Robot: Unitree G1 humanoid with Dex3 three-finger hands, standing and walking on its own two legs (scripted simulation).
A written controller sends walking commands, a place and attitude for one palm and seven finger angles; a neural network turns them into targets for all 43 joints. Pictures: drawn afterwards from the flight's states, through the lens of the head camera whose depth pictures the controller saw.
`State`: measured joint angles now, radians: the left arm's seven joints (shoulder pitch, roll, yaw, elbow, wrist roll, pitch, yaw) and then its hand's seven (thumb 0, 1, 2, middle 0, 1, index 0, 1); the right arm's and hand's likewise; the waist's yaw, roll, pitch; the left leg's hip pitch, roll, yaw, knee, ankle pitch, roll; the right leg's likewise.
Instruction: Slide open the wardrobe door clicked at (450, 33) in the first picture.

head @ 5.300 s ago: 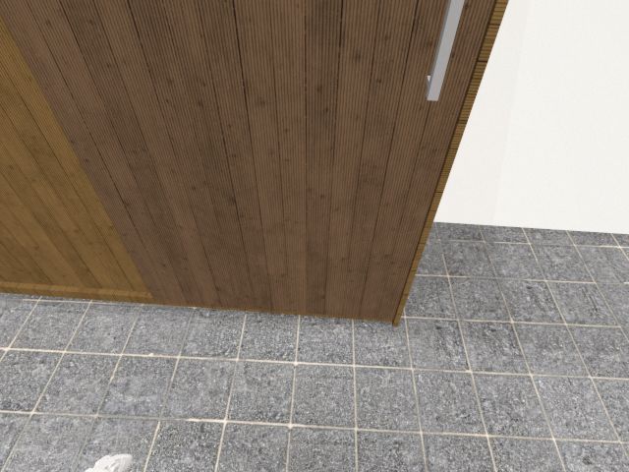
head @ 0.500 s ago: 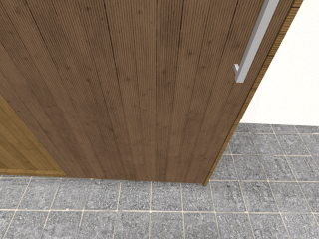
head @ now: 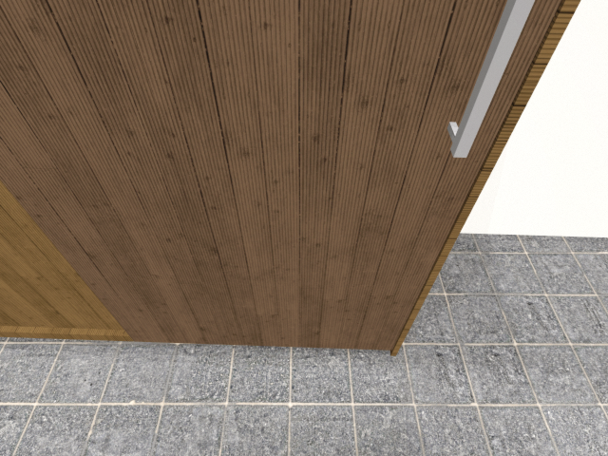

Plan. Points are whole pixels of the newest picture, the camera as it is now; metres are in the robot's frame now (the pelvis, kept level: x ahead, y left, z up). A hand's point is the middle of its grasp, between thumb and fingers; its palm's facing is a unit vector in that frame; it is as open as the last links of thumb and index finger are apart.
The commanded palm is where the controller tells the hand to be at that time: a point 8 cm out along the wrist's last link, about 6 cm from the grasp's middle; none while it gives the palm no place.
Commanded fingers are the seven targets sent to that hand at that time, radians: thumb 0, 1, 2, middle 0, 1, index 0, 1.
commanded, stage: raise the hand with hooked fingers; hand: right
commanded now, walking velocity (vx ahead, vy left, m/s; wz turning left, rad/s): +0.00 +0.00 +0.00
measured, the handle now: (484, 67) +0.53 -0.19 +0.26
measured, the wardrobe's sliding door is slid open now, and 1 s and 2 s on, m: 0.00 0.00 0.00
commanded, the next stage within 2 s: none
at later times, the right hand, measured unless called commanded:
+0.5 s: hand out of the picture +0.13 -0.22 +0.00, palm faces +0.10 +0.99 -0.01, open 8.9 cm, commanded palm +0.12 -0.27 +0.03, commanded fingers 0.00 -0.32 -0.65 0.24 0.68 0.24 0.68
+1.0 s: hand out of the picture +0.19 -0.27 +0.12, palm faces +0.05 +0.99 -0.09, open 12.0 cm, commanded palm +0.15 -0.31 +0.14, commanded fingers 0.00 0.27 -0.40 0.28 1.05 0.28 1.05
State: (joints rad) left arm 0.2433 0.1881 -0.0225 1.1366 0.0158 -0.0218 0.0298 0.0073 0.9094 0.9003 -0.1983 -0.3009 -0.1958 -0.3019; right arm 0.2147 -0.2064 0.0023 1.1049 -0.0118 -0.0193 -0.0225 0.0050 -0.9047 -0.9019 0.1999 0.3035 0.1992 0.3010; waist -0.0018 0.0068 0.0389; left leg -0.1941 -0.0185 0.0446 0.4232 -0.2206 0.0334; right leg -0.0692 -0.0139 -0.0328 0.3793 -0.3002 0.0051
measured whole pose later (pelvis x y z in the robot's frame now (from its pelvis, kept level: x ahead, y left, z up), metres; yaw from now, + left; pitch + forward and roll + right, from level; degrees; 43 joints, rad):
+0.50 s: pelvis -0.05 +0.00 -0.05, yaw -3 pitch +5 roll +1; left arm 0.19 0.29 0.02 0.46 -0.04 -0.26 0.06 0.01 0.91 0.90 -0.20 -0.30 -0.20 -0.30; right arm 0.44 -0.23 -0.21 0.00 0.29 -0.32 0.32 0.01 -0.54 -0.75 0.23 0.54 0.23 0.53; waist -0.04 0.01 -0.08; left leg -0.59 0.01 0.09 0.87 -0.37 0.03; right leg -0.52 -0.01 0.01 0.91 -0.48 0.00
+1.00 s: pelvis -0.04 -0.03 -0.02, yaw -2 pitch -1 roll +1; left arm 0.29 0.27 -0.08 0.63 -0.05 -0.33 0.09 0.02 0.90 0.90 -0.20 -0.30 -0.20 -0.30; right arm 0.20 -0.35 -0.36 -0.12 0.34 0.00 0.37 0.00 0.05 -0.50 0.27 0.91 0.27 0.91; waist -0.04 -0.04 -0.03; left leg -0.31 0.02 0.07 0.58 -0.26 0.00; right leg -0.24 0.01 -0.01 0.64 -0.38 -0.03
